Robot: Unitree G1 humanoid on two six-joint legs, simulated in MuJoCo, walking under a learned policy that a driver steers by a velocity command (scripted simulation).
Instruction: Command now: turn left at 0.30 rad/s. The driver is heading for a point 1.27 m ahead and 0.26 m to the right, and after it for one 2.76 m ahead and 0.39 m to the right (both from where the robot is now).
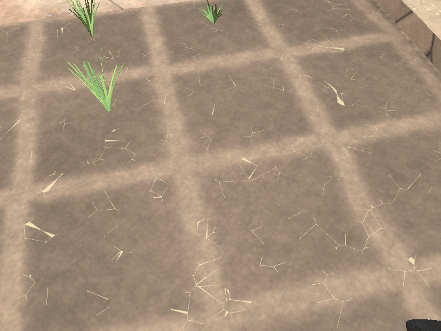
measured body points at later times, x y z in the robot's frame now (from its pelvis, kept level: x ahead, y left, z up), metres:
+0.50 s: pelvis +0.13 +0.05 +0.00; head +0.15 +0.06 +0.45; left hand +0.15 +0.33 -0.13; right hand +0.33 -0.19 -0.07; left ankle +0.15 +0.16 -0.73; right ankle +0.03 -0.12 -0.69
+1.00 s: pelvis +0.27 +0.05 +0.00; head +0.30 +0.03 +0.45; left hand +0.43 +0.30 -0.10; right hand +0.38 -0.22 -0.13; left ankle +0.21 +0.18 -0.69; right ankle +0.35 -0.05 -0.73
